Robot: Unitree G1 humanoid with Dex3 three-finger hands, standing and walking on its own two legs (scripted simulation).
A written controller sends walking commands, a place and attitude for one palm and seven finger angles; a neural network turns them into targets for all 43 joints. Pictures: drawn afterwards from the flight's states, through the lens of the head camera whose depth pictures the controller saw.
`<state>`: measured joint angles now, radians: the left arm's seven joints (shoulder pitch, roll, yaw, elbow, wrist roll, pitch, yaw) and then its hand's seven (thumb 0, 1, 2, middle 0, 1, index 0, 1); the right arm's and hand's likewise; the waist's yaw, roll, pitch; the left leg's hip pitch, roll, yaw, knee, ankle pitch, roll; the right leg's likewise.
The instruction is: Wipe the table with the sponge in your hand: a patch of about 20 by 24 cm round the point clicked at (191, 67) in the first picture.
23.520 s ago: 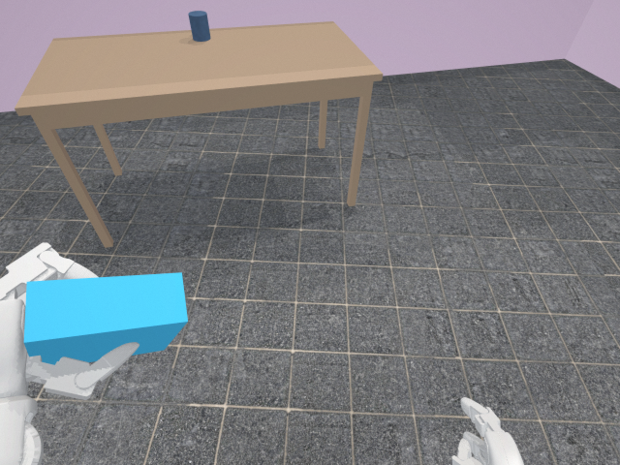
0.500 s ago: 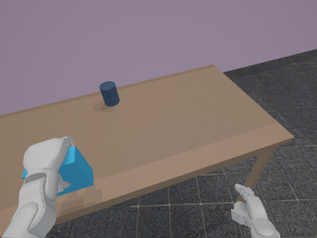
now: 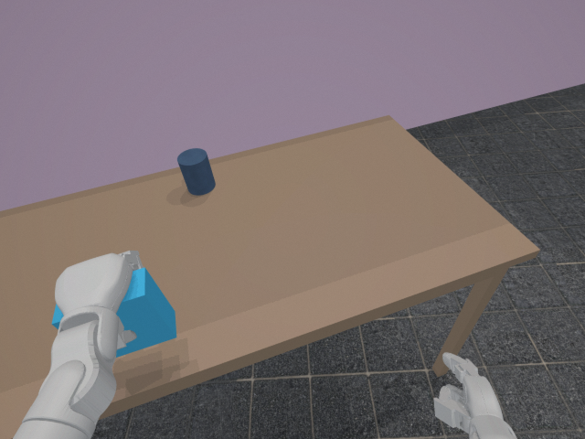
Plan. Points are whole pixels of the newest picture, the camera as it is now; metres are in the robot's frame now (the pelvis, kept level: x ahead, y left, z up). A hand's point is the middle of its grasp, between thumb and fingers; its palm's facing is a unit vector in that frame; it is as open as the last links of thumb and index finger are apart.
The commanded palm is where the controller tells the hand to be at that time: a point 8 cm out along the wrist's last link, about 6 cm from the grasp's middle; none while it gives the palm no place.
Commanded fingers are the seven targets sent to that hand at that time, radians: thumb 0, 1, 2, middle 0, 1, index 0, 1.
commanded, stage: move the sponge above the wiping area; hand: left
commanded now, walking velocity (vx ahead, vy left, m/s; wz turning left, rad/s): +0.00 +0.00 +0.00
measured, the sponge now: (127, 323) +0.25 +0.30 +0.01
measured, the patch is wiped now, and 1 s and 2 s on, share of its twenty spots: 0.00 0.00 0.00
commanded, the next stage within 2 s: lower the sponge onto the table in 1.48 s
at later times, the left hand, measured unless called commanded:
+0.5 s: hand (129, 294) +0.28 +0.30 +0.04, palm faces -0.03 -0.09 -1.00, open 9.2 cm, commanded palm +0.26 +0.30 +0.10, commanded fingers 0.00 0.10 1.30 -1.20 -1.60 -1.20 -1.60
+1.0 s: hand (138, 288) +0.31 +0.30 +0.02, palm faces -0.08 -0.07 -0.99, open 9.2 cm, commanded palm +0.28 +0.30 +0.08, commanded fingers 0.00 0.10 1.30 -1.20 -1.60 -1.20 -1.60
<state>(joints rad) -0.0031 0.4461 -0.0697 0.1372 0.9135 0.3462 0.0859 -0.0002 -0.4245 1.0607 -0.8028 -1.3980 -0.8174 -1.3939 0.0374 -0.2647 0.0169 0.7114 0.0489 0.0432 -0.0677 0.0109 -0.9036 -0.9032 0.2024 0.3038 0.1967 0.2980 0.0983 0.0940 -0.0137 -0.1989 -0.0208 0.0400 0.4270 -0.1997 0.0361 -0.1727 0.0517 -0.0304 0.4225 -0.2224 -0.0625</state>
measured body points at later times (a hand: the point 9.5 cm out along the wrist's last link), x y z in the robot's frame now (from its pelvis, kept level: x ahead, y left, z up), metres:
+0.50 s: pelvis +0.01 +0.01 +0.00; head +0.00 -0.02 +0.45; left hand +0.28 +0.30 +0.10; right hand +0.23 -0.21 -0.10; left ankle +0.02 +0.10 -0.74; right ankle +0.00 -0.08 -0.74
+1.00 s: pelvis +0.01 +0.01 +0.00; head +0.02 -0.01 +0.45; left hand +0.31 +0.30 +0.08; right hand +0.21 -0.23 -0.11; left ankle +0.02 +0.10 -0.74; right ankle +0.00 -0.08 -0.74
